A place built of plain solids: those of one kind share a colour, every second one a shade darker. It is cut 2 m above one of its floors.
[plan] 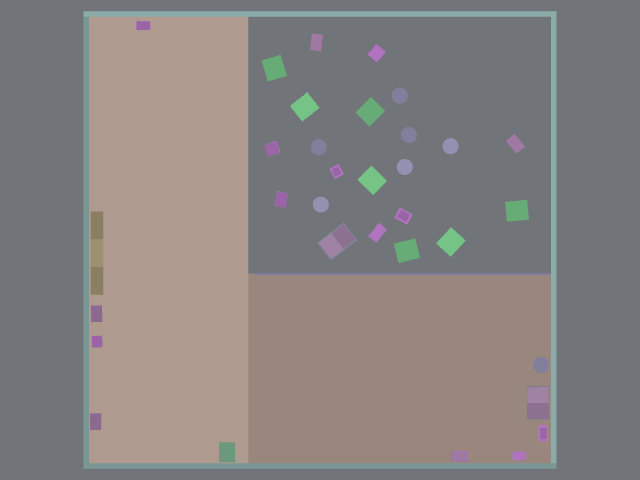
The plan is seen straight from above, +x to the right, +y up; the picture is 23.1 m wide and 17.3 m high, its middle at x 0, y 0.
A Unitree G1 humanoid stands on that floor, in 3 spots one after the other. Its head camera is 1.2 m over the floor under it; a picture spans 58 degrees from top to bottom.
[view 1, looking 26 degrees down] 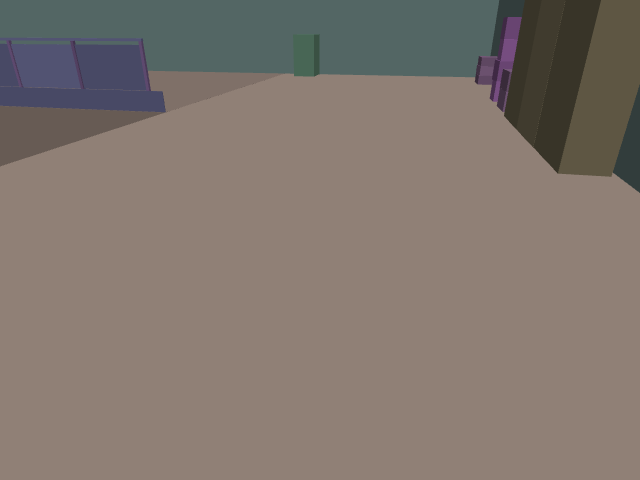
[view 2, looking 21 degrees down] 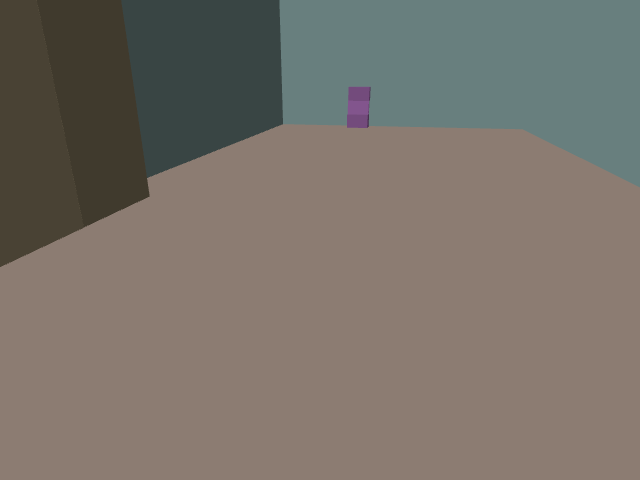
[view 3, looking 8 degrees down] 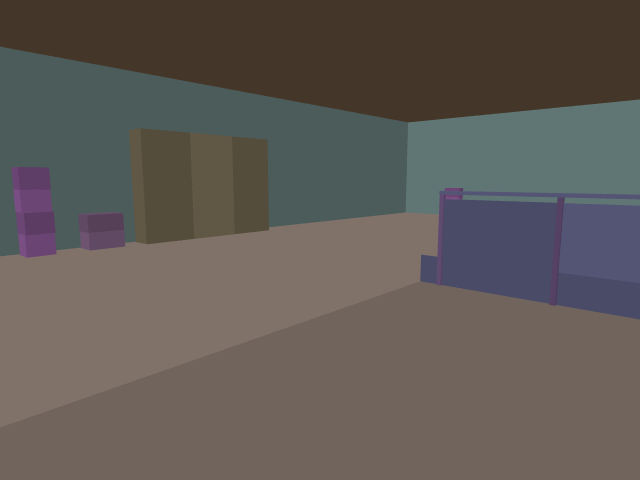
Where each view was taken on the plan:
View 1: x -6.47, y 5.24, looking -78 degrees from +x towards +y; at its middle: floor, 2.74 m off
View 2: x -5.23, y -2.94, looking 101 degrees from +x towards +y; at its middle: floor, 3.35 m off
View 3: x -0.12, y -5.72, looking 132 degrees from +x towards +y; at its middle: floor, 8.62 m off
